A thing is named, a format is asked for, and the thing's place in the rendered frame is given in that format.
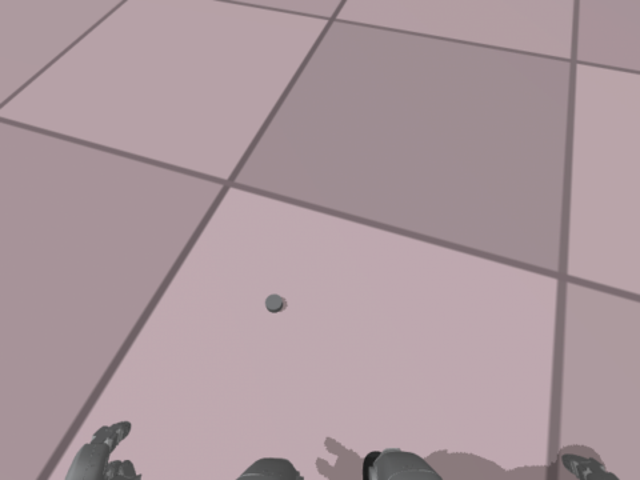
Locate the left robot hand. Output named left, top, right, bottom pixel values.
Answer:
left=65, top=421, right=141, bottom=480

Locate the right robot hand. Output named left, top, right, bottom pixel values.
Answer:
left=562, top=454, right=619, bottom=480

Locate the tin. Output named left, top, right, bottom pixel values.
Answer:
left=265, top=294, right=283, bottom=313

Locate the right robot foot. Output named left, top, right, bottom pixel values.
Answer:
left=363, top=451, right=381, bottom=480

